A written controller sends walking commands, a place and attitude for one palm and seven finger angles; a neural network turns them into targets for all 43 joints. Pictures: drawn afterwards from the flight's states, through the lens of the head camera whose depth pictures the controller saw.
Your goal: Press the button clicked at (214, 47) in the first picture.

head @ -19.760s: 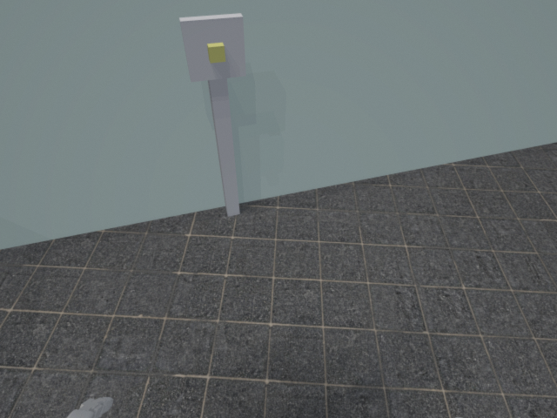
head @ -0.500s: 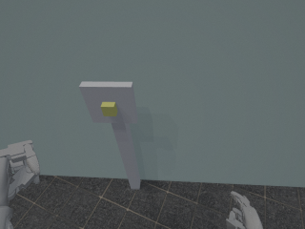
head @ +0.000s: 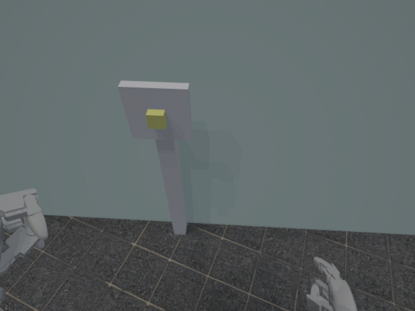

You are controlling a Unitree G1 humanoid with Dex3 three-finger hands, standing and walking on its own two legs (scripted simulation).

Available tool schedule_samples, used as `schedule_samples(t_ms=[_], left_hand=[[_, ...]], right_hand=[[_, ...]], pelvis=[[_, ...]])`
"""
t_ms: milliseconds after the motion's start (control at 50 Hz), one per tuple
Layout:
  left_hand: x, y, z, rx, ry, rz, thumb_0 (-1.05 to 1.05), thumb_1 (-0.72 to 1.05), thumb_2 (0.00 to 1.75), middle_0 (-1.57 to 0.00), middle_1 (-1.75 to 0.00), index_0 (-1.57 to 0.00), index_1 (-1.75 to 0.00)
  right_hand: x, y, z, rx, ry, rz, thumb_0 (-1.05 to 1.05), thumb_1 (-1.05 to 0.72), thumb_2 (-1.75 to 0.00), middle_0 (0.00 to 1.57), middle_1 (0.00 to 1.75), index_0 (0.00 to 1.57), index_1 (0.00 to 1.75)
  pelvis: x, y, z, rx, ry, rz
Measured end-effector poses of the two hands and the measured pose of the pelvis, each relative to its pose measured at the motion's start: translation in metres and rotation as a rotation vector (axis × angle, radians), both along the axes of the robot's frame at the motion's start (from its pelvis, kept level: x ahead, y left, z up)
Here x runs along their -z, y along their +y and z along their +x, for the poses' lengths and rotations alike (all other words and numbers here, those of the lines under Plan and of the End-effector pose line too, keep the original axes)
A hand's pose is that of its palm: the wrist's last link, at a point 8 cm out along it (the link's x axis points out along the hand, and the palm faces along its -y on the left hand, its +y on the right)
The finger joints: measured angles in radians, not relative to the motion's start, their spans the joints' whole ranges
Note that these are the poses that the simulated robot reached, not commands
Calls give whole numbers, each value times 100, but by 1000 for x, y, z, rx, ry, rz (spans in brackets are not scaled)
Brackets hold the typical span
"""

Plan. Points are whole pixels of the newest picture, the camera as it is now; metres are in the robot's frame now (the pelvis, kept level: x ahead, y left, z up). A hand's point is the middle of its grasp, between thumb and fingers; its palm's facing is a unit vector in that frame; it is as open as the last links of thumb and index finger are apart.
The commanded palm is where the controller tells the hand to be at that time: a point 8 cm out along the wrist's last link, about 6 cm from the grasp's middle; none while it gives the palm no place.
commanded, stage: step back with the hand held close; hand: left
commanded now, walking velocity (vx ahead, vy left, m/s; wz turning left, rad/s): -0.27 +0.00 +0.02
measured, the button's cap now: (156, 118) +0.58 +0.18 +0.04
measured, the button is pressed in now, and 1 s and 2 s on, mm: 0 0 0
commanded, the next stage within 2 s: stop stepping back and stand still in 0.44 s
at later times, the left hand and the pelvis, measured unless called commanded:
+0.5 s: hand out of the picture +0.07 +0.26 +0.17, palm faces +0.49 -0.77 -0.40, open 3.1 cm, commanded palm +0.01 +0.30 +0.19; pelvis -0.10 +0.01 -0.02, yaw +5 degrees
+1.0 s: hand out of the picture +0.01 +0.21 +0.19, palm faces +0.37 -0.80 -0.47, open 3.1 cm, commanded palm -0.03 +0.25 +0.19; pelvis -0.18 -0.02 +0.00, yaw -4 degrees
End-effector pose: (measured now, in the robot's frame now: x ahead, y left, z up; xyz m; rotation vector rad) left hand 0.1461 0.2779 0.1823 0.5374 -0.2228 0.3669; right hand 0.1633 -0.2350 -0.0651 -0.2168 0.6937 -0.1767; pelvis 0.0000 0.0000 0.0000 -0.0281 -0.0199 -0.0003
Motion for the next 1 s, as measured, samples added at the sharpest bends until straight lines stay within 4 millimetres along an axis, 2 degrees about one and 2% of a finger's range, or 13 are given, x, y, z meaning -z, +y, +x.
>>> schedule_samples(t_ms=[240,380,480,520,600,700,800,880,940,1000], left_hand=[[-17,1,-53,-11,-129,91,1,88,90,-130,-150,-131,-150],[-8,2,-96,-69,-132,69,1,88,90,-130,-150,-131,-150],[-2,13,-119,-49,-147,16,1,88,90,-131,-150,-131,-150],[-1,19,-124,-34,-171,18,1,88,90,-131,-150,-131,-150],[-11,29,-131,-31,-181,14,1,88,90,-131,-150,-131,-150],[-24,14,-146,30,-161,-22,1,89,90,-130,-150,-131,-150],[-26,-10,-154,83,-92,-24,1,89,90,-130,-150,-131,-150],[-21,-29,-163,113,-44,47,1,89,90,-130,-150,-131,-150],[-26,-32,-171,114,-40,62,1,88,90,-130,-150,-131,-150],[-27,-28,-176,79,-78,54,1,88,90,-131,-150,-131,-150]], right_hand=[[12,3,-44,-54,18,-22,2,-91,-90,20,30,20,31],[24,-1,-60,-97,44,-20,2,-91,-90,20,30,20,30],[16,7,-82,-86,64,-55,2,-91,-90,20,30,20,30],[13,13,-93,-85,43,-71,2,-91,-90,20,30,20,30],[3,28,-124,-74,29,-28,2,-91,-90,20,30,20,30],[-8,33,-164,-39,37,32,2,-91,-90,20,30,20,31],[-10,21,-193,-13,47,45,2,-90,-90,20,30,20,31],[8,-3,-208,2,52,46,1,-90,-90,20,30,21,31],[18,-21,-224,47,102,45,2,-91,-90,20,30,20,31],[18,-37,-235,89,116,24,2,-91,-90,20,30,20,30]], pelvis=[[10,-5,-42,-69,-18,-8],[17,-8,-71,-113,-22,18],[17,5,-92,-80,5,21],[18,8,-107,-84,5,15],[4,8,-129,-62,6,-23],[-10,6,-147,-6,38,-52],[-16,-7,-163,-7,72,-22],[-2,-18,-183,34,89,34],[-4,-20,-183,44,60,24],[-3,-23,-178,63,37,46]])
